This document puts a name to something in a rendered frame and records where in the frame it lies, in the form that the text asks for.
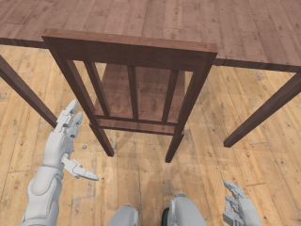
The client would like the robot thigh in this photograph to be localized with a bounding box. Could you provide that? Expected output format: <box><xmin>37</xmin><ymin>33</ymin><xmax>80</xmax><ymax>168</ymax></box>
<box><xmin>169</xmin><ymin>197</ymin><xmax>207</xmax><ymax>226</ymax></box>
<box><xmin>106</xmin><ymin>206</ymin><xmax>138</xmax><ymax>226</ymax></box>

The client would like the robot left thigh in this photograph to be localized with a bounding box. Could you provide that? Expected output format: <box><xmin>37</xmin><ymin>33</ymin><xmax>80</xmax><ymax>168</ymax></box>
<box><xmin>106</xmin><ymin>206</ymin><xmax>138</xmax><ymax>226</ymax></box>

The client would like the left robot hand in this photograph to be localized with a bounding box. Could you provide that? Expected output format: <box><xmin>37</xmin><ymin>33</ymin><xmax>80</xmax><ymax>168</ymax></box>
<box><xmin>41</xmin><ymin>99</ymin><xmax>100</xmax><ymax>181</ymax></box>

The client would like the robot left forearm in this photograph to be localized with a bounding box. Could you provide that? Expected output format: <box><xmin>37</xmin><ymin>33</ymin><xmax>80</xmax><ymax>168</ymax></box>
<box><xmin>20</xmin><ymin>166</ymin><xmax>65</xmax><ymax>226</ymax></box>

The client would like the robot right thigh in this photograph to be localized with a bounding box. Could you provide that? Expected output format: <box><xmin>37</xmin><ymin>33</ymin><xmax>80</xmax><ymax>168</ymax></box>
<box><xmin>169</xmin><ymin>197</ymin><xmax>207</xmax><ymax>226</ymax></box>

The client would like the chair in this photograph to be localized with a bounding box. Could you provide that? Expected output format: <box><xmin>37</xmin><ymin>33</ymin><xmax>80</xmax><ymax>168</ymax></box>
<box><xmin>41</xmin><ymin>27</ymin><xmax>218</xmax><ymax>163</ymax></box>

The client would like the right robot hand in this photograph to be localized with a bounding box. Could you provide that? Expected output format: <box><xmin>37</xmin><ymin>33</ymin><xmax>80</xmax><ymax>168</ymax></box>
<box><xmin>222</xmin><ymin>179</ymin><xmax>262</xmax><ymax>226</ymax></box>

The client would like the table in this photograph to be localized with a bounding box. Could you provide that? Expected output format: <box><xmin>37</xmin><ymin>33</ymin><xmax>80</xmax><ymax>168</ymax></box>
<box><xmin>0</xmin><ymin>0</ymin><xmax>301</xmax><ymax>148</ymax></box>

